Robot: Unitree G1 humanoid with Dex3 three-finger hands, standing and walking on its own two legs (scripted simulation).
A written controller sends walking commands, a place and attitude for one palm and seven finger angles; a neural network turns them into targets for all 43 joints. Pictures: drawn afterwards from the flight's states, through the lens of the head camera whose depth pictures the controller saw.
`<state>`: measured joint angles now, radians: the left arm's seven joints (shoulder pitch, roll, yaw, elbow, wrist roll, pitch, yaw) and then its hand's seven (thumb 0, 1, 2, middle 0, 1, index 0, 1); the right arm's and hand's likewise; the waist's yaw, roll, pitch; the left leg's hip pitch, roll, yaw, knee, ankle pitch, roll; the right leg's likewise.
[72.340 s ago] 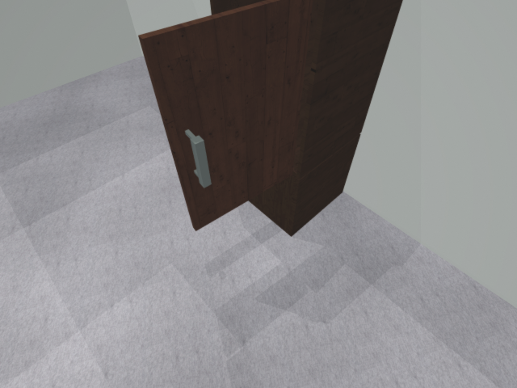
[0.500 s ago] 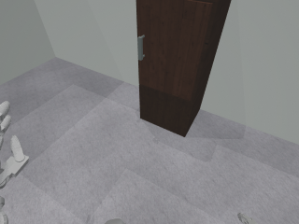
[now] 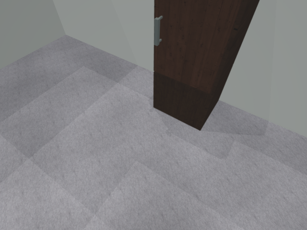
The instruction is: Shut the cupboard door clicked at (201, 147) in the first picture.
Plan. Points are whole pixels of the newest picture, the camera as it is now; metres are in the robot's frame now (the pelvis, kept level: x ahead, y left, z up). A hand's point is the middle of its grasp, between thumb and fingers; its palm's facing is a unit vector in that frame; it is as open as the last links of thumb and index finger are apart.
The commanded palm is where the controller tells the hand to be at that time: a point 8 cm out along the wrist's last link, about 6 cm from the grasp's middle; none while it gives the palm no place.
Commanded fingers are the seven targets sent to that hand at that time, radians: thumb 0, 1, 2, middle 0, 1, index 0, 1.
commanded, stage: let the arm hang, fingers relaxed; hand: left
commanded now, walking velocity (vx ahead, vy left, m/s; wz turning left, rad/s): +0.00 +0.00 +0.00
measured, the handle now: (158, 30) +1.07 +0.04 -0.03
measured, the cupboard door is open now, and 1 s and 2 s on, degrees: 1 1 1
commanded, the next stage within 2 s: look to check the result in 0.60 s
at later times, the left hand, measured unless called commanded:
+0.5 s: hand out of the picture -0.01 +0.18 -0.16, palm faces -0.01 -0.99 -0.17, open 7.3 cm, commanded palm none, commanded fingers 0.00 0.90 0.90 -0.20 -0.30 -0.20 -0.30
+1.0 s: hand out of the picture -0.06 +0.17 -0.17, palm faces -0.02 -0.99 -0.14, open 7.4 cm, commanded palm none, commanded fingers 0.00 0.90 0.90 -0.20 -0.30 -0.20 -0.30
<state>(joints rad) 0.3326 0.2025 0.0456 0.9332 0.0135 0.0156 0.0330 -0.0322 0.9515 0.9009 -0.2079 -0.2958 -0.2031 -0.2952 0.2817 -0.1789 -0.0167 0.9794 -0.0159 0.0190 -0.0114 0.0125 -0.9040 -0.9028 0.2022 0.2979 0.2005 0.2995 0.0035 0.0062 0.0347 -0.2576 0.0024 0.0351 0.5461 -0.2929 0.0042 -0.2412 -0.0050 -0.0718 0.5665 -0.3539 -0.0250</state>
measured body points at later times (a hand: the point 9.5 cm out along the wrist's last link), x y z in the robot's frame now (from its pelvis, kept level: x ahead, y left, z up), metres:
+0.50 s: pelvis -0.01 +0.01 +0.01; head -0.01 +0.02 +0.46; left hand -0.01 +0.23 -0.15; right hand -0.03 -0.20 -0.15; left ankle -0.02 +0.11 -0.73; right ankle -0.04 -0.10 -0.73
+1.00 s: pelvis -0.03 +0.02 +0.01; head -0.02 +0.02 +0.46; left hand -0.05 +0.22 -0.15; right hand -0.08 -0.17 -0.15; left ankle -0.02 +0.11 -0.73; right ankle -0.04 -0.10 -0.73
